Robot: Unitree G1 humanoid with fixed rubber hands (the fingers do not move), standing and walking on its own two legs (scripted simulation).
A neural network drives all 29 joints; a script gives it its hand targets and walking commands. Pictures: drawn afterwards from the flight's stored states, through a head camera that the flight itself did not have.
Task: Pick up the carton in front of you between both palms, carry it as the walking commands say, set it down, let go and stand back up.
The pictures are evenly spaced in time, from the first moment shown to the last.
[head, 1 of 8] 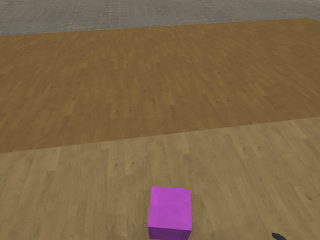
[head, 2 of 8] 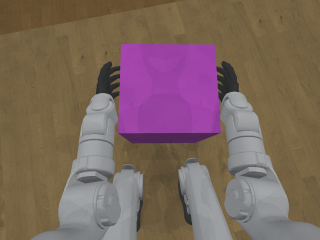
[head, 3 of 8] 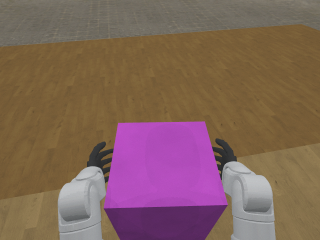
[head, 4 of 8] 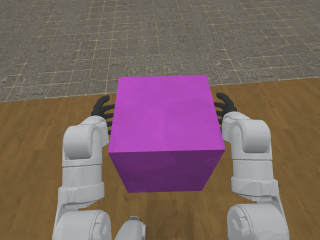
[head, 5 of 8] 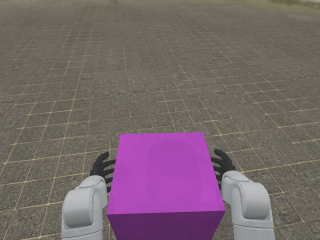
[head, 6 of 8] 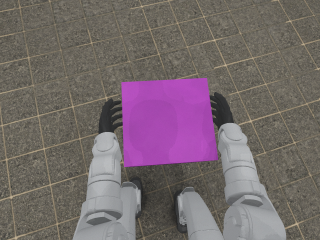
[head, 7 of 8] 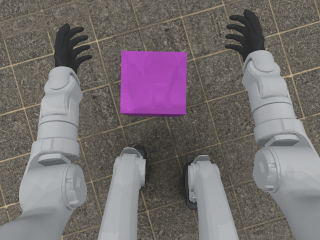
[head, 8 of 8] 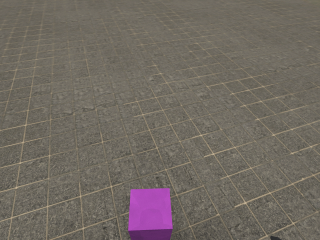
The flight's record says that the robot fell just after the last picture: no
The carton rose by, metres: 0.69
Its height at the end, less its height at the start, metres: -0.28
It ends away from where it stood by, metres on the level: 5.00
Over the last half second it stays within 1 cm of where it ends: yes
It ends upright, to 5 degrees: yes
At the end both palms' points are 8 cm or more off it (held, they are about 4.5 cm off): yes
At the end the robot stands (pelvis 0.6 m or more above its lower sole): yes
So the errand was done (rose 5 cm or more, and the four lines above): yes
